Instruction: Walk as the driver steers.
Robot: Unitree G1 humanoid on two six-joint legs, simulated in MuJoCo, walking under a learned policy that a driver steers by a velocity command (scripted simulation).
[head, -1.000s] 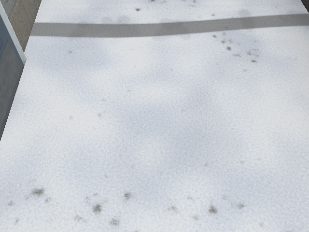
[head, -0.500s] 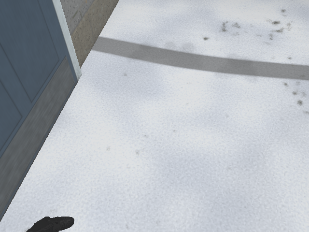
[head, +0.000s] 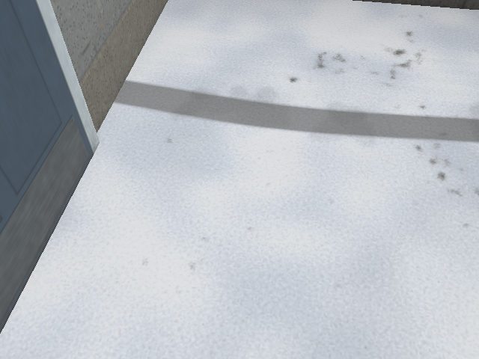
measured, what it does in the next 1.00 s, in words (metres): steps on the spot: right foot, then left foot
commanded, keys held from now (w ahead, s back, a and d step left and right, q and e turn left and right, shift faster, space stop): e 0.44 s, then no key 0.02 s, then q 0.54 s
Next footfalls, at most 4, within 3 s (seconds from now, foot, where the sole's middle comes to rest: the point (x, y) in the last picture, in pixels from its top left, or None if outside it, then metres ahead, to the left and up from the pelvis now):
0.08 right None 0.04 -0.12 -0.77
0.60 left None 0.09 0.10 -0.77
1.24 left None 0.04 0.15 -0.77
1.80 right None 0.00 -0.06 -0.77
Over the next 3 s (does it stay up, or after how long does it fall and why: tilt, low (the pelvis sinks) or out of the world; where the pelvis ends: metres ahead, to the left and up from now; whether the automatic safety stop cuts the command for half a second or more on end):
stays up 0.29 -0.05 0.01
